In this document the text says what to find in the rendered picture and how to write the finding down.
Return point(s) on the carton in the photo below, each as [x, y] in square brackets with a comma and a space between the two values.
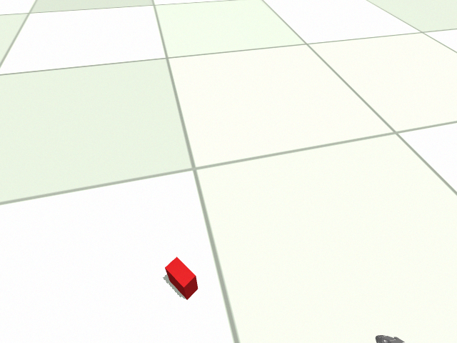
[182, 277]

